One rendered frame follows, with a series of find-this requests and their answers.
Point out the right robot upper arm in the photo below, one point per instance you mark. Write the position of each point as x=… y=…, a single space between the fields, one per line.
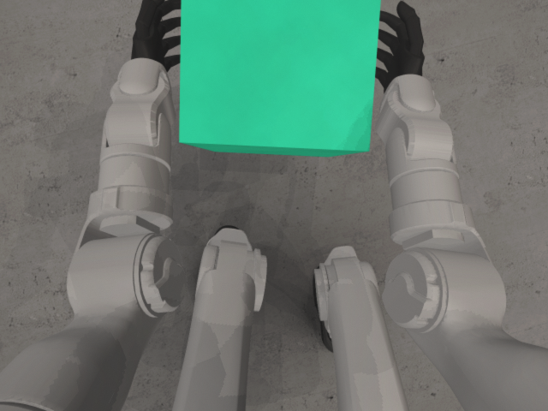
x=452 y=305

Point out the right robot hand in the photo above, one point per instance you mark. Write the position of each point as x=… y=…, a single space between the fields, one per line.
x=406 y=48

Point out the left robot shin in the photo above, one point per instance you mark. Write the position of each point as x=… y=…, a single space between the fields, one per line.
x=211 y=251

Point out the right robot forearm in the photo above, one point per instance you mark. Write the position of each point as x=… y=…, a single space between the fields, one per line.
x=428 y=210

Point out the left robot hand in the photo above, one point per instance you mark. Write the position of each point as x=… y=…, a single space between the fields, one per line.
x=147 y=39

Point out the robot shin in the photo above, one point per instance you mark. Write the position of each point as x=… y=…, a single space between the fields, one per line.
x=211 y=251
x=367 y=270

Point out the carton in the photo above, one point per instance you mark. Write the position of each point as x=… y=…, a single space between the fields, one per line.
x=283 y=77

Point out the left robot forearm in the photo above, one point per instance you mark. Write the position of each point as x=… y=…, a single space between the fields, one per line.
x=135 y=159

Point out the right robot shin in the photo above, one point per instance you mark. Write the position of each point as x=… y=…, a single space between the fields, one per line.
x=367 y=270

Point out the left robot upper arm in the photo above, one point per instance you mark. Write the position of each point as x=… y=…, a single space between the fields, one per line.
x=120 y=288

